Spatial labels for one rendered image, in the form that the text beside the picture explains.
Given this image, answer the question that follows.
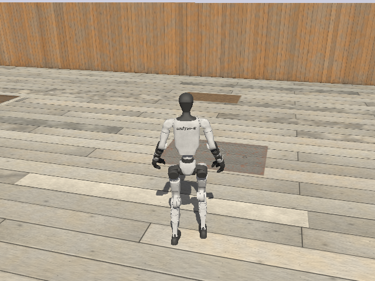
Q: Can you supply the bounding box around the left robot forearm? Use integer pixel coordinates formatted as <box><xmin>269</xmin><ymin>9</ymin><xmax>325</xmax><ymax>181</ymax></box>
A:
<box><xmin>153</xmin><ymin>141</ymin><xmax>164</xmax><ymax>161</ymax></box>

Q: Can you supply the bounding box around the humanoid robot head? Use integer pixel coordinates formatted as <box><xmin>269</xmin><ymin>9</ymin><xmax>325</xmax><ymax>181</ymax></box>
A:
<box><xmin>176</xmin><ymin>92</ymin><xmax>196</xmax><ymax>121</ymax></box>

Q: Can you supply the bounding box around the robot right upper arm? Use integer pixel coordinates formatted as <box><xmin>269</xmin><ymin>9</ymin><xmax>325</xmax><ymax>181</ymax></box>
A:
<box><xmin>199</xmin><ymin>118</ymin><xmax>216</xmax><ymax>150</ymax></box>

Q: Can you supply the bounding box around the left robot hand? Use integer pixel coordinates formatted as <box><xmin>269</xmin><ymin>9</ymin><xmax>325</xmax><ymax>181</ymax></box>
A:
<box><xmin>152</xmin><ymin>158</ymin><xmax>165</xmax><ymax>169</ymax></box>

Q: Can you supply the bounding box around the robot left upper arm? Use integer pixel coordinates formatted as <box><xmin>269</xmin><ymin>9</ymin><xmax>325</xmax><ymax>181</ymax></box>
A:
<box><xmin>158</xmin><ymin>118</ymin><xmax>174</xmax><ymax>150</ymax></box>

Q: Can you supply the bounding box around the left robot shin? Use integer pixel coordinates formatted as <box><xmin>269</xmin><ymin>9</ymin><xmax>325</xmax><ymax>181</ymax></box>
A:
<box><xmin>171</xmin><ymin>197</ymin><xmax>180</xmax><ymax>237</ymax></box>

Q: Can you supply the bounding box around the right robot hand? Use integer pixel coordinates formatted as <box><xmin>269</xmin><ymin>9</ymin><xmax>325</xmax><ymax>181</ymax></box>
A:
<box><xmin>212</xmin><ymin>160</ymin><xmax>225</xmax><ymax>173</ymax></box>

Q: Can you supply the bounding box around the right robot forearm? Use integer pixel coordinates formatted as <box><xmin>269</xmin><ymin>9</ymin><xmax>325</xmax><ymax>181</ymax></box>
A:
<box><xmin>211</xmin><ymin>141</ymin><xmax>223</xmax><ymax>163</ymax></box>

